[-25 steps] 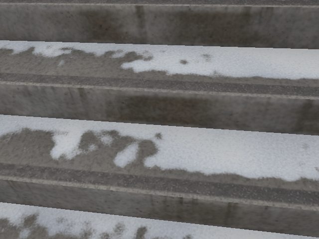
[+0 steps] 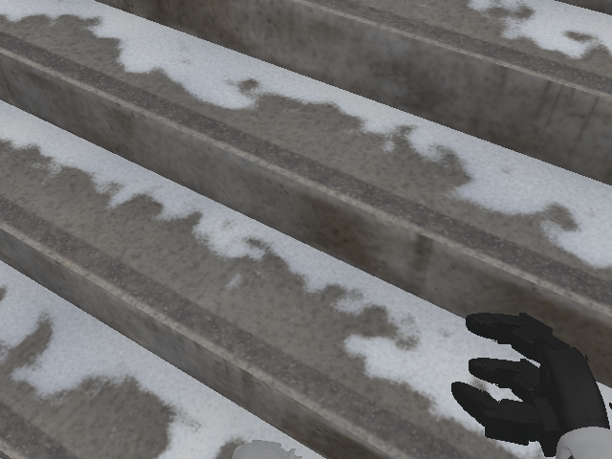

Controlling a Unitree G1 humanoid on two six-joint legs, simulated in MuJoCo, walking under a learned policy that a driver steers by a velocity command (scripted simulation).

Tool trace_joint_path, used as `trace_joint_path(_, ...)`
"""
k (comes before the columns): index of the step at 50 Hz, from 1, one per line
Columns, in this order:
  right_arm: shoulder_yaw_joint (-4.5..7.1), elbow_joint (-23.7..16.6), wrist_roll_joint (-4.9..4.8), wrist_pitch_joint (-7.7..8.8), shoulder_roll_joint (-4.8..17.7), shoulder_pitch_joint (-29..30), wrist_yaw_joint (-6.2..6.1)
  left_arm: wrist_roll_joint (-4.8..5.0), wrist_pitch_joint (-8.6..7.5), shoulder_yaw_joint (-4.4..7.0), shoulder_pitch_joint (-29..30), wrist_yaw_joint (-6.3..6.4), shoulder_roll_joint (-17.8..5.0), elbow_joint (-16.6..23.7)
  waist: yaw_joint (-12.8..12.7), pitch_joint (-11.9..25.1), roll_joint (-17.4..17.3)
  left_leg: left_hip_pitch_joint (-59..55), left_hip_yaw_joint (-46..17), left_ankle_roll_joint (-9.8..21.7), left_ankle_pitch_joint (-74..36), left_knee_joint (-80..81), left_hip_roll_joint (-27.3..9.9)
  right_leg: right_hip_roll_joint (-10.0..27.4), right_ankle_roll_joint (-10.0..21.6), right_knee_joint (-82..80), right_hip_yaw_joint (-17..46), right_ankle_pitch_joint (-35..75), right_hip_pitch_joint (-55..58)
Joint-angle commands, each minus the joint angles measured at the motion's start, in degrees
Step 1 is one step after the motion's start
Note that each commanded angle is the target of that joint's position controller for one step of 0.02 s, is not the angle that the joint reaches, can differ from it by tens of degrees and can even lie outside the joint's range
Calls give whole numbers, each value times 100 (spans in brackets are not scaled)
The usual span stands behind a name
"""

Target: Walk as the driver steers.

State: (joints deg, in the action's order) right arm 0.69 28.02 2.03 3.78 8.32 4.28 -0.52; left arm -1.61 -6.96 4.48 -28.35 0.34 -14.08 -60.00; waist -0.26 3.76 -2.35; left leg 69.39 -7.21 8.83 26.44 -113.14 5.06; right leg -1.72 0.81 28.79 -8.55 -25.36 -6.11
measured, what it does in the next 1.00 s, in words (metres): climbs, turning right: left foot 0.17 m higher, then right foot 0.16 m higher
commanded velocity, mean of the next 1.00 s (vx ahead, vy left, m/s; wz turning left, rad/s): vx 1.00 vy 0.00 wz -0.71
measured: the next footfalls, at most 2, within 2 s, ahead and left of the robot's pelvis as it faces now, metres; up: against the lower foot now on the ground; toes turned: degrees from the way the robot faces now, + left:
left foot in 0.12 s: +0.32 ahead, +0.09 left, +0.17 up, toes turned -1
right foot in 0.56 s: +0.56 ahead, -0.16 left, +0.33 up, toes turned -19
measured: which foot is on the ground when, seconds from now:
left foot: up 0.00-0.10, down 0.12-0.56, up 0.58-0.84, down 0.86-1.00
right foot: down 0.00-0.12, up 0.14-0.54, down 0.56-0.86, up 0.88-1.00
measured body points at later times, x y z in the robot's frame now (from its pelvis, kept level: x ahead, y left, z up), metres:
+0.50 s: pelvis +0.41 -0.05 +0.20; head +0.43 -0.05 +0.65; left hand +0.75 +0.02 +0.21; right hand +0.28 -0.27 +0.06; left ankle +0.29 +0.09 -0.54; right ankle +0.52 -0.18 -0.30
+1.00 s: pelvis +0.80 -0.24 +0.46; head +0.80 -0.23 +0.91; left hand +1.09 -0.16 +0.37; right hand +0.75 -0.54 +0.38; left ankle +0.89 -0.16 -0.22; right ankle +0.65 -0.26 -0.01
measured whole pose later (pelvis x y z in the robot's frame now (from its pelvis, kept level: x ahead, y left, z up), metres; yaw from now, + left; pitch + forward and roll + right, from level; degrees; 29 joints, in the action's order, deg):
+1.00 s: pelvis +0.80 -0.24 +0.46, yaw -44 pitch +3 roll +3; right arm 2.7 39.0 1.0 5.4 10.6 -9.2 -2.4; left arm -4.5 -4.3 6.1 -12.1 -1.9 -15.6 -39.2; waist -0.3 4.4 5.1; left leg 29.8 5.8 0.6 27.7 -54.1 -0.6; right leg -9.8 8.1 112.1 7.7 -6.4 -41.2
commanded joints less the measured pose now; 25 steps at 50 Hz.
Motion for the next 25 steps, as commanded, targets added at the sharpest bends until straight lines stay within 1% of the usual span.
trace_joint_path(1,-329,-944,2,54,-335,1264,-70,151,-212,-247,-70,7,157,-66,142,-1568,292,902,1009,59,1281,736,-414,1345,804,-2931,552,4601,-678)
trace_joint_path(2,-444,-1099,7,146,-453,1370,-39,303,-98,-239,-310,89,154,-191,247,-1420,1,-132,1569,86,1211,2046,-687,1075,754,-3158,333,4738,-901)
trace_joint_path(3,-498,-794,-3,103,-359,626,156,519,-47,-198,100,150,-245,222,532,-18,-386,-3915,1929,127,-791,3745,-449,727,916,-3263,116,6083,-2169)
trace_joint_path(4,-275,-367,-194,154,126,-403,152,600,-284,-160,-197,114,-764,537,669,1162,-274,-6466,2096,-66,-1216,4017,135,861,1092,-2153,557,8980,-2396)
trace_joint_path(5,-42,-225,-244,53,416,-1918,65,470,-521,230,201,-19,-1944,844,1506,2003,927,-7395,1547,-199,-1029,4645,123,1221,1177,-839,777,10707,-1645)
trace_joint_path(6,239,-35,-123,-130,877,-2727,-30,410,-577,483,706,-116,-2231,1103,2059,2736,1098,-7618,905,-214,-457,5657,40,1369,934,913,1143,11084,-808)
trace_joint_path(7,526,204,-52,-128,1555,-2686,-24,370,-590,382,942,-245,-1396,1259,1841,2689,301,-8039,-833,121,-570,6906,-846,582,605,3250,1347,6333,-1712)
trace_joint_path(8,653,289,153,11,1996,-2540,-47,458,-531,237,793,-301,-649,1740,1482,3434,-1631,-8151,-3892,736,-1450,8454,-2771,-494,356,7046,1551,2095,-2777)
trace_joint_path(9,573,209,223,38,1521,-1964,81,250,-417,231,788,-200,-373,1965,981,3144,-439,-7533,-4041,645,-787,8754,-2727,-236,328,8482,1916,2175,-3251)
trace_joint_path(10,507,557,62,157,1214,-1563,164,156,-263,147,1114,-146,60,2221,647,2126,119,-6830,-3354,623,-29,8705,-2547,27,313,8897,1614,2363,-3852)
trace_joint_path(11,475,1057,-65,298,944,-1565,226,-29,-141,-33,1345,-91,470,2452,349,976,521,-6194,-2607,459,-307,8794,-2423,276,452,9249,1492,2058,-4600)
trace_joint_path(12,364,1523,-119,400,580,-1761,141,-229,43,-182,1515,-86,880,2657,-37,152,545,-5504,-1627,240,-578,8873,-2021,460,644,9296,1615,1832,-5026)
trace_joint_path(13,249,1834,-43,420,254,-1886,99,-144,184,-285,1391,-125,979,2615,-216,-54,346,-5288,-1161,171,-781,9121,-2081,385,748,9888,1538,1603,-5287)
trace_joint_path(14,204,1994,13,480,126,-1970,109,-53,328,-282,1210,-134,845,2550,-343,-162,374,-5253,-713,100,-1023,9256,-2075,361,768,9684,1583,1389,-5491)
trace_joint_path(15,150,2181,36,550,24,-2036,106,12,447,-308,1377,-103,921,2591,-455,-424,399,-5083,-323,-19,-1239,9384,-2109,315,765,9831,1776,1212,-5828)
trace_joint_path(16,139,2453,48,623,32,-2219,125,90,558,-343,1793,-47,1049,2738,-461,-673,301,-5014,1,-116,-1241,9607,-2237,238,782,10397,1675,898,-6381)
trace_joint_path(17,125,2619,84,625,93,-2340,165,143,628,-405,2167,26,1187,2878,-490,-693,33,-5155,376,-209,-1388,9827,-2251,93,848,10964,1577,719,-6830)
trace_joint_path(18,102,2791,100,621,130,-2510,203,95,698,-485,2644,105,1320,3104,-472,-775,-150,-5419,580,-206,-1636,10036,-2330,17,960,11651,1477,384,-7458)
trace_joint_path(19,88,2840,36,597,207,-2375,226,80,712,-556,3086,154,1358,3378,-734,-966,15,-5174,1024,-499,-1588,10326,-2184,102,1090,10935,1595,317,-7442)
trace_joint_path(20,55,2831,-1,579,270,-2292,201,68,723,-589,3505,148,1207,3585,-777,-1197,213,-4727,1466,-642,-1498,10756,-1858,101,1032,9708,1316,444,-7136)
trace_joint_path(21,16,2851,-80,567,350,-2246,137,83,729,-631,3903,110,1014,3778,-781,-1324,260,-4193,1922,-614,-1992,11482,-1739,133,1015,8258,1025,581,-6327)
trace_joint_path(22,17,2799,-146,550,627,-2316,45,71,793,-611,3816,37,685,3712,-716,-1209,328,-3984,2336,-419,-3027,11894,-1566,99,897,7181,243,754,-5321)
trace_joint_path(23,-5,2461,-285,537,920,-1762,-69,117,799,-514,2893,-25,419,3259,-1103,-390,207,-3942,2967,-353,-6494,11470,-1309,-87,963,6693,-239,1011,-3454)
trace_joint_path(24,141,2272,-490,610,1681,-1879,-144,96,810,-469,2484,-60,241,3109,-1202,324,-116,-4443,2782,-81,-9285,10846,-1545,-215,950,6172,-464,1164,-2385)
trace_joint_path(25,359,2092,-652,618,2299,-1982,-228,72,925,-390,1784,8,105,2916,-1392,1075,-552,-5859,2520,-25,-11865,9909,-1937,-285,1006,5852,-577,757,-2355)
